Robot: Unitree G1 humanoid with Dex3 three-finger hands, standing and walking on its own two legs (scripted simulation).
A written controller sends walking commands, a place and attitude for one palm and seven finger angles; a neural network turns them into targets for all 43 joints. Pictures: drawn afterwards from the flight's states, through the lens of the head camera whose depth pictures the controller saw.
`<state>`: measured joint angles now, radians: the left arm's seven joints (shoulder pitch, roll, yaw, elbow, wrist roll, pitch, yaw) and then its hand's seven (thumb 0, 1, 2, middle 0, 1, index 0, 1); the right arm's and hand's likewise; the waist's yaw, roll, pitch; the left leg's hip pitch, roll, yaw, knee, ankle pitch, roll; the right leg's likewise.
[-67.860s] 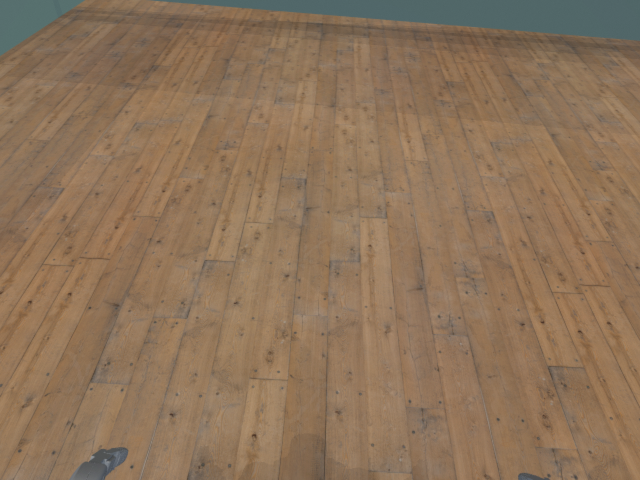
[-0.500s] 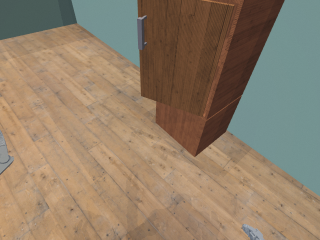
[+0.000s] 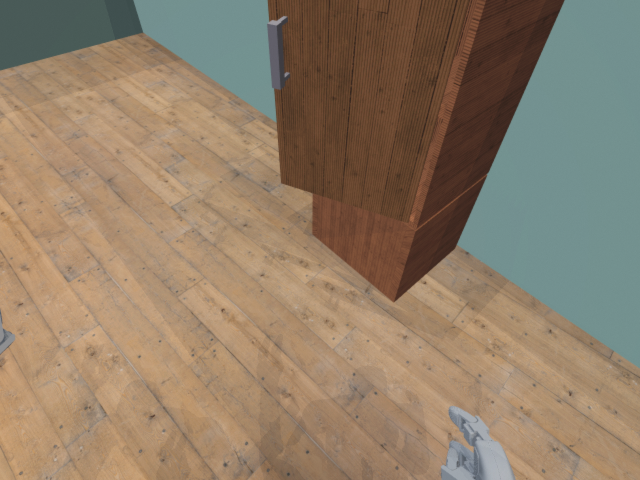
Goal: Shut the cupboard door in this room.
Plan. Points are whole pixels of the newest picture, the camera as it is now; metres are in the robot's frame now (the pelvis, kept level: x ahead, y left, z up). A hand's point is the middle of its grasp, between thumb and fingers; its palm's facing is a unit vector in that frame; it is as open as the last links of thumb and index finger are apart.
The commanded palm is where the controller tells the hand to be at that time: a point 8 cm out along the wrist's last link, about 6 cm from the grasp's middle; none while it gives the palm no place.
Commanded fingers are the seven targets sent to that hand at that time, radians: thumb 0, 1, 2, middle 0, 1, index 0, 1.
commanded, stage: let the arm hang, fingers relaxed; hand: left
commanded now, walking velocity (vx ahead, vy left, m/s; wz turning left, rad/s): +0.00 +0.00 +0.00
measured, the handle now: (281, 53) +0.96 +0.12 +0.09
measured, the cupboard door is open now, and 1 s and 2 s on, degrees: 24 24 24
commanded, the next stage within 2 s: look to check the result in 1.12 s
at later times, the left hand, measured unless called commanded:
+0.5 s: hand out of the picture -0.01 +0.20 -0.18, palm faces +0.02 -0.98 -0.18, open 7.0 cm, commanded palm none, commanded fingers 0.00 0.90 0.90 -0.20 -0.30 -0.20 -0.30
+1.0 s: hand out of the picture -0.01 +0.18 -0.17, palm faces +0.00 -0.98 -0.20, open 7.3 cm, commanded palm none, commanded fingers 0.00 0.90 0.90 -0.20 -0.30 -0.20 -0.30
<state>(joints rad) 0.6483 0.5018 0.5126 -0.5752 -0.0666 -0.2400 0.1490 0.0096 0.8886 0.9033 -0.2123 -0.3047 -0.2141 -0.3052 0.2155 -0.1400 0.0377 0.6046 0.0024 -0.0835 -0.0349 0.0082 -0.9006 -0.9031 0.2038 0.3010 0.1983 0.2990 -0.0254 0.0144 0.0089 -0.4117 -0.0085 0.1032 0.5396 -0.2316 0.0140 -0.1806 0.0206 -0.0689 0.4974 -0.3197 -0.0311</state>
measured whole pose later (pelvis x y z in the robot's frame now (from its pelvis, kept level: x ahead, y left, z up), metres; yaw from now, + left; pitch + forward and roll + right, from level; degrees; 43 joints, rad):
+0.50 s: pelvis +0.00 +0.01 +0.01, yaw +1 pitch -1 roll -1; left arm 0.35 0.23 0.02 1.00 0.01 0.03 0.01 -0.01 0.97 0.90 -0.21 -0.30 -0.21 -0.30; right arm 0.27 -0.22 0.00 0.99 -0.01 0.03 -0.02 0.01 -0.90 -0.90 0.20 0.30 0.19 0.30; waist 0.00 -0.05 0.04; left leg -0.30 -0.03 0.04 0.43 -0.12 0.06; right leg -0.12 0.00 -0.07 0.42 -0.29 -0.01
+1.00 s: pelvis -0.01 +0.00 +0.01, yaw -1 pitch -2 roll +0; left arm 0.31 0.17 0.00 1.14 0.01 0.00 0.03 0.00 0.91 0.90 -0.20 -0.30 -0.20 -0.30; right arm 0.28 -0.18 -0.01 1.13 -0.01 0.02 -0.02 0.00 -0.91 -0.90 0.20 0.30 0.20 0.30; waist -0.02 0.00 0.01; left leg -0.24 -0.02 0.07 0.36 -0.09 0.05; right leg -0.10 0.01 -0.04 0.40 -0.27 -0.02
